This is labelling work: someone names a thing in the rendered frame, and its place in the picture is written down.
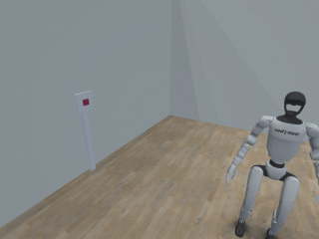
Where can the left robot upper arm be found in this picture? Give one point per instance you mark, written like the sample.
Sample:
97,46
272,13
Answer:
312,130

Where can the robot head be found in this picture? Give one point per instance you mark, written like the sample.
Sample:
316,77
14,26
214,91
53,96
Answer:
293,99

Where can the right robot upper arm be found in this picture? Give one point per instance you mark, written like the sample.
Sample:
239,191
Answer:
262,123

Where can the robot left thigh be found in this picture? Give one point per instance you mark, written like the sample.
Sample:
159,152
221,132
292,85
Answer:
288,195

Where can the button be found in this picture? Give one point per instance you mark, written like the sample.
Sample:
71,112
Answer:
86,102

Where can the panel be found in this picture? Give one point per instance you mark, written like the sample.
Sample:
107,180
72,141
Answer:
83,111

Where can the robot right forearm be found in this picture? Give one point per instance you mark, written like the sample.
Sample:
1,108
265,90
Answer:
242,152

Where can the robot right hand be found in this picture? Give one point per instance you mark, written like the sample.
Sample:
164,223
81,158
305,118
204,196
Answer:
232,168

